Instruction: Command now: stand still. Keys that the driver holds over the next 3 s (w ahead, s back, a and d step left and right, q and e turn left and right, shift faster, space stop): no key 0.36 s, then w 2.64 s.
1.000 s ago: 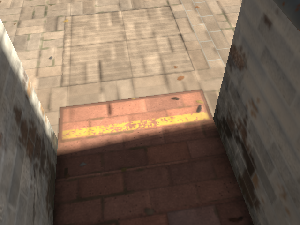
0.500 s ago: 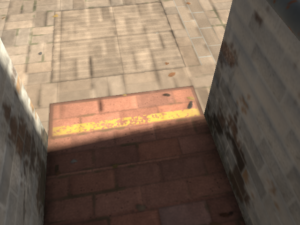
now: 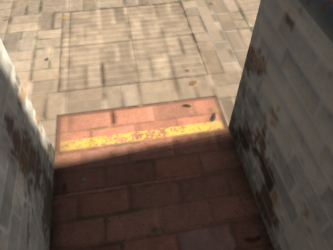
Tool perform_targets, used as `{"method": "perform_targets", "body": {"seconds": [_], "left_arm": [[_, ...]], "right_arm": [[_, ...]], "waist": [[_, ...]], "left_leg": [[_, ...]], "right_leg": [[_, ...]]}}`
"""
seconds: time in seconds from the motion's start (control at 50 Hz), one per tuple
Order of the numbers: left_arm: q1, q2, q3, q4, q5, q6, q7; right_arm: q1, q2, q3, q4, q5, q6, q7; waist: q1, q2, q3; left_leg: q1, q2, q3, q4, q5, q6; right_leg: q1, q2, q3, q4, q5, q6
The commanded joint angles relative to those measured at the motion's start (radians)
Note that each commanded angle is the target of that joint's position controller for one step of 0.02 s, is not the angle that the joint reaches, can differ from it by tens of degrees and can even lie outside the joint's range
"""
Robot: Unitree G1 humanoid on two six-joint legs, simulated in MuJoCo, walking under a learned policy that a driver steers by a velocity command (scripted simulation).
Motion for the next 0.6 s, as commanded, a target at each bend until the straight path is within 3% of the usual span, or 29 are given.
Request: {"method": "perform_targets", "body": {"seconds": [0.02,0.04,0.18,0.2,0.36,0.4,0.42,0.46,0.5,0.52,0.54,0.56,0.58,0.6], "left_arm": [[0.099,0.081,0.012,-0.005,0.001,-0.006,0.002],[0.115,0.084,0.015,-0.005,0.0,-0.003,0.005],[0.109,0.083,0.012,-0.002,0.0,-0.007,0.004],[0.123,0.086,0.015,-0.003,-0.001,-0.005,0.006],[0.125,0.088,0.015,-0.002,-0.002,-0.004,0.008],[0.142,0.102,0.024,0.004,-0.01,-0.003,0.003],[0.135,0.108,0.026,0.003,-0.015,0.001,0.011],[0.134,0.157,0.045,-0.019,-0.029,-0.008,0.005],[0.103,0.185,0.061,-0.041,-0.046,-0.028,0.001],[0.095,0.185,0.067,-0.042,-0.045,-0.035,-0.004],[0.084,0.173,0.067,-0.046,-0.047,-0.043,-0.007],[0.056,0.154,0.062,-0.048,-0.042,-0.045,-0.009],[0.031,0.115,0.048,-0.059,-0.025,-0.05,-0.002],[0.077,0.075,0.035,-0.082,-0.02,-0.064,0.01]], "right_arm": [[0.042,-0.102,-0.015,-0.021,-0.003,-0.002,-0.003],[0.034,-0.113,-0.018,-0.017,-0.001,-0.003,-0.003],[0.04,-0.102,-0.014,-0.014,-0.002,-0.002,-0.002],[0.033,-0.113,-0.017,-0.011,0.0,-0.004,-0.003],[0.033,-0.11,-0.016,-0.008,0.0,-0.006,-0.001],[0.057,-0.091,-0.011,-0.006,0.006,-0.011,-0.005],[0.031,-0.104,-0.016,-0.01,0.006,-0.005,-0.006],[0.035,-0.082,-0.011,-0.031,0.013,-0.024,-0.01],[0.038,-0.063,-0.008,-0.046,0.018,-0.051,-0.007],[0.087,-0.064,-0.01,-0.027,0.017,-0.062,-0.005],[0.144,-0.066,-0.014,-0.012,0.02,-0.071,-0.003],[0.229,-0.085,-0.024,0.017,0.033,-0.078,0.002],[0.323,-0.123,-0.036,0.059,0.027,-0.072,0.012],[0.391,-0.238,-0.064,0.068,0.027,-0.064,0.026]], "waist": [[-0.011,-0.015,-0.007],[0.005,-0.002,-0.014],[-0.011,-0.015,-0.006],[0.006,-0.002,-0.014],[0.001,-0.008,-0.012],[-0.001,-0.044,-0.01],[0.004,-0.056,0.023],[0.007,-0.148,0.085],[-0.003,-0.221,0.118],[-0.017,-0.211,0.119],[-0.045,-0.196,0.108],[-0.09,-0.14,0.061],[-0.124,0.0,0.031],[-0.107,0.321,-0.015]], "left_leg": [[0.182,0.024,-0.036,-0.041,0.158,0.05],[0.185,0.026,-0.032,-0.025,0.154,0.051],[0.183,0.024,-0.035,-0.039,0.16,0.051],[0.186,0.026,-0.032,-0.022,0.158,0.052],[0.177,0.024,-0.033,-0.023,0.156,0.052],[0.166,-0.005,-0.006,-0.006,-0.041,0.055],[0.109,-0.031,0.016,0.03,-0.181,0.051],[-0.042,-0.072,0.068,0.138,-0.321,0.05],[-0.165,-0.028,0.067,0.274,-0.253,0.063],[-0.184,-0.004,0.063,0.28,-0.23,0.079],[-0.135,-0.004,0.07,0.259,-0.213,0.09],[0.023,-0.031,0.08,0.173,-0.175,0.094],[0.176,-0.005,0.011,0.062,-0.08,0.117],[0.316,0.141,-0.328,-0.103,-0.149,0.228]], "right_leg": [[-0.21,-0.004,0.024,-0.114,0.028,-0.032],[-0.197,-0.009,0.027,-0.114,0.034,-0.033],[-0.211,-0.003,0.024,-0.113,0.031,-0.032],[-0.197,-0.009,0.028,-0.112,0.039,-0.033],[-0.195,-0.008,0.028,-0.107,0.041,-0.033],[-0.208,-0.009,0.042,-0.123,-0.133,-0.044],[-0.228,-0.022,0.069,-0.145,-0.26,-0.072],[-0.218,-0.101,0.19,-0.198,-0.439,-0.131],[-0.155,-0.217,0.297,-0.199,-0.365,-0.189],[-0.139,-0.232,0.286,-0.142,-0.264,-0.194],[-0.156,-0.219,0.254,-0.081,-0.139,-0.184],[-0.225,-0.153,0.175,0.01,-0.059,-0.148],[-0.328,-0.036,0.036,0.224,-0.006,-0.085],[-0.499,0.072,-0.064,0.504,-0.132,-0.021]]}}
